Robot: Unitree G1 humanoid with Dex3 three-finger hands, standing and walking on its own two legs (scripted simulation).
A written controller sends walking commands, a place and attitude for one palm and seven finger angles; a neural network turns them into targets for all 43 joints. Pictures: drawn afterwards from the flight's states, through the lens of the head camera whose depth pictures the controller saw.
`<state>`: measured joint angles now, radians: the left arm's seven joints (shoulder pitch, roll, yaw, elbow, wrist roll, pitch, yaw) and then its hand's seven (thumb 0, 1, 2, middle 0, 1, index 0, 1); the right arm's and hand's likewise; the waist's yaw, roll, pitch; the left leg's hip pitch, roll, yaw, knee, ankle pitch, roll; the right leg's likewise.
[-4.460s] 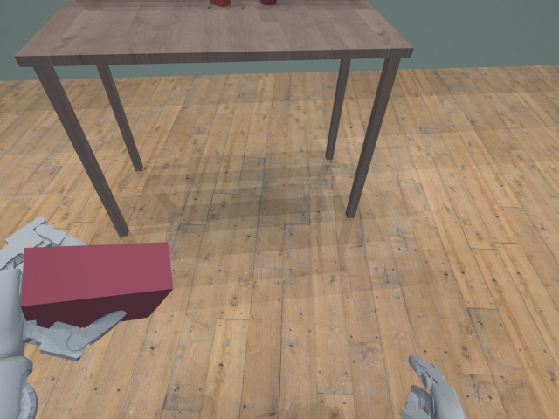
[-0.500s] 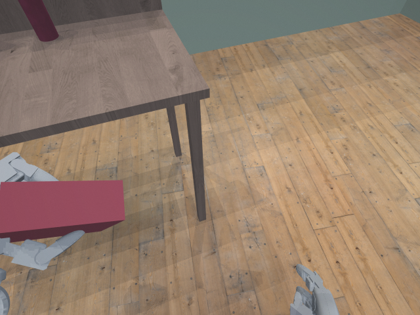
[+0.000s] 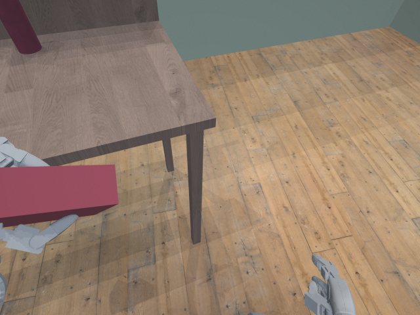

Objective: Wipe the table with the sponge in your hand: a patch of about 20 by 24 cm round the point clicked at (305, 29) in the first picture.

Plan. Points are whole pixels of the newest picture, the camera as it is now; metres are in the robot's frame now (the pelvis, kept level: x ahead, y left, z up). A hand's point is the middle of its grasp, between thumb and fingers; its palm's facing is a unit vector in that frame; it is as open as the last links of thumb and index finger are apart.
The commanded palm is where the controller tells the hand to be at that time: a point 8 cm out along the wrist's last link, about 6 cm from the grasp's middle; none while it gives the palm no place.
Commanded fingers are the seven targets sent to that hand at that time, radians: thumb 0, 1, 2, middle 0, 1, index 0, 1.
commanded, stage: take the last steps up to it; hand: left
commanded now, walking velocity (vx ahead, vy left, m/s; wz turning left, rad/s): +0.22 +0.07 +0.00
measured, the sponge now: (72, 195) +0.25 +0.21 +0.16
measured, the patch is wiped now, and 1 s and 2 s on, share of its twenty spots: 0.00 0.00 0.00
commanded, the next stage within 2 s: come to a stop and stand still in 0.28 s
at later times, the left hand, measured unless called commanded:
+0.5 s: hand (71, 156) +0.30 +0.23 +0.18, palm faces +0.36 -0.80 -0.48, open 9.6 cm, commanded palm +0.24 +0.28 +0.19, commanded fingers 0.00 0.10 1.30 -1.20 -1.60 -1.20 -1.60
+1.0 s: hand (80, 175) +0.27 +0.21 +0.17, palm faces +0.37 -0.82 -0.43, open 9.6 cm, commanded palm +0.22 +0.25 +0.19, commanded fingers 0.00 0.10 1.30 -1.20 -1.60 -1.20 -1.60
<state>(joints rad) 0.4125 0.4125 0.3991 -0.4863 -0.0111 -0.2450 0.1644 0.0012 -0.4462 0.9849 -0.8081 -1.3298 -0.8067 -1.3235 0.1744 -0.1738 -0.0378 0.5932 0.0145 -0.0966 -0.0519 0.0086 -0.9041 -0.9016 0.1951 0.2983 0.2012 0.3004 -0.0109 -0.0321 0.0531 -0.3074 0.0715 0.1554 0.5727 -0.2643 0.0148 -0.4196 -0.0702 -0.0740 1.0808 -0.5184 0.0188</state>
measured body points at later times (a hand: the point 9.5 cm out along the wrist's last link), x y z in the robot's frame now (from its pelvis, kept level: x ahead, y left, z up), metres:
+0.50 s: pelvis +0.09 +0.00 +0.01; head +0.14 -0.01 +0.46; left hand +0.28 +0.27 +0.20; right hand +0.26 -0.26 -0.08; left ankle +0.14 +0.14 -0.71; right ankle +0.07 -0.10 -0.73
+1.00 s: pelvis +0.06 -0.02 +0.00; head +0.07 -0.04 +0.45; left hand +0.25 +0.25 +0.19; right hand +0.22 -0.24 -0.10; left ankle +0.09 +0.12 -0.70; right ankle +0.08 -0.10 -0.73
